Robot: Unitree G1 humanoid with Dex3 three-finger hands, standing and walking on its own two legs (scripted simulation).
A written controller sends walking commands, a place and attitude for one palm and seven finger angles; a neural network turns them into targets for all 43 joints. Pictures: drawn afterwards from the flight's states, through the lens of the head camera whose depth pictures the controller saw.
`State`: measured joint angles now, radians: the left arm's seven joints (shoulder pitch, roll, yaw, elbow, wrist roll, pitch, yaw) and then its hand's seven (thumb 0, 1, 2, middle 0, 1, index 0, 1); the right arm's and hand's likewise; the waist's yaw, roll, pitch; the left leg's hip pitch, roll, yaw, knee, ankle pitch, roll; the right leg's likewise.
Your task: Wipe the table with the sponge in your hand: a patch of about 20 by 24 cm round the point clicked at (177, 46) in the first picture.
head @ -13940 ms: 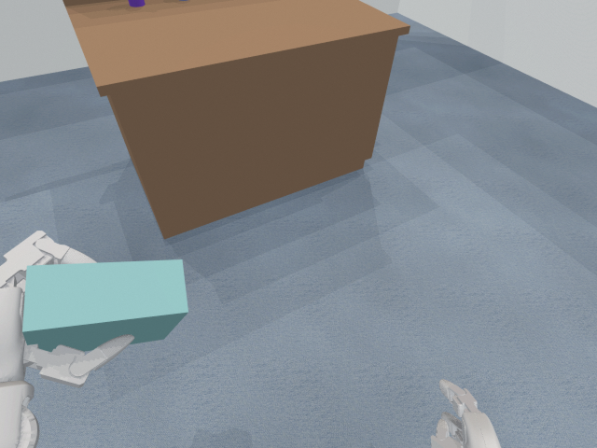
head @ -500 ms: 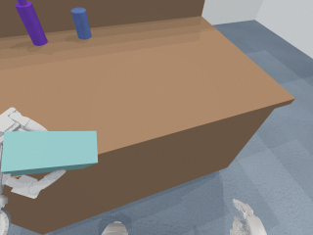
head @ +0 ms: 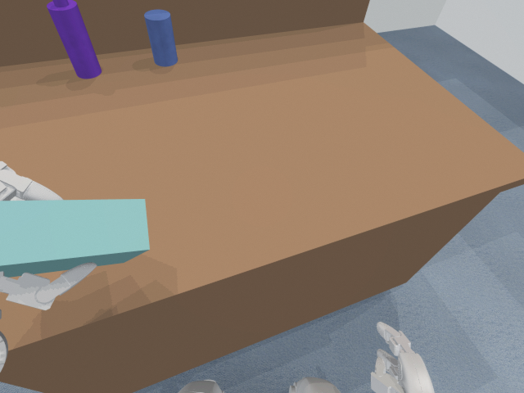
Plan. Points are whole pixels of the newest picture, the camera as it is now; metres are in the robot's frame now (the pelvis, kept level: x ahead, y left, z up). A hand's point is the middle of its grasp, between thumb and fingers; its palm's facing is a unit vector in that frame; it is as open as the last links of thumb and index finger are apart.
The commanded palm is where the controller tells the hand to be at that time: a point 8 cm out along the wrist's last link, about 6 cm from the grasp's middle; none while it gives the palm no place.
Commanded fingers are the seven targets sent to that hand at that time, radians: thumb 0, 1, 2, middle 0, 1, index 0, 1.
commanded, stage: shuffle to correct the standing spot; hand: left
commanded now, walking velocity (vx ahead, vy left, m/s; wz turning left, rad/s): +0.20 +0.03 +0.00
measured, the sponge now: (94, 237) +0.25 +0.22 +0.15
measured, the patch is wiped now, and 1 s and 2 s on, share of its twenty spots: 0.00 0.00 0.00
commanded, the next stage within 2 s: come to a stop and stand still in 0.10 s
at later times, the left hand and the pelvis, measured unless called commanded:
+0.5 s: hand (38, 200) +0.27 +0.27 +0.18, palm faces +0.34 -0.86 -0.39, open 10.0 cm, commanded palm +0.21 +0.32 +0.20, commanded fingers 0.00 0.10 1.30 -1.20 -1.60 -1.20 -1.60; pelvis +0.04 +0.04 +0.01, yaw -2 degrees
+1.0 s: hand (49, 207) +0.27 +0.27 +0.17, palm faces +0.24 -0.88 -0.40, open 10.0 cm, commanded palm +0.22 +0.32 +0.20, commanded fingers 0.00 0.10 1.30 -1.20 -1.60 -1.20 -1.60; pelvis +0.04 +0.05 +0.02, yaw -3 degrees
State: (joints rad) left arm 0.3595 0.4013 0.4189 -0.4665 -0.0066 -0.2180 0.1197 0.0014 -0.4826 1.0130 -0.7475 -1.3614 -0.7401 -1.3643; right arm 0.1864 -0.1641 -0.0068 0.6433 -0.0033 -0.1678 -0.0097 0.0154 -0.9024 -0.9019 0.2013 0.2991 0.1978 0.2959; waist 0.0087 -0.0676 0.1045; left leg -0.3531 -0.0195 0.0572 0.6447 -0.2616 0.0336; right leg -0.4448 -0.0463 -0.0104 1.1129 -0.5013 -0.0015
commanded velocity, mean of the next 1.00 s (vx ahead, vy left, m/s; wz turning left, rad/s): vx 0.01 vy -0.04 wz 0.00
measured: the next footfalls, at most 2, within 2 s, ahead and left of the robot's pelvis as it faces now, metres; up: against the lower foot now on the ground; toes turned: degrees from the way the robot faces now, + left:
right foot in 0.14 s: +0.08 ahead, -0.07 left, +0.00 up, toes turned -4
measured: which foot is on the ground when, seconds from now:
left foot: down 0.00-1.00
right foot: up 0.00-0.12, down 0.14-1.00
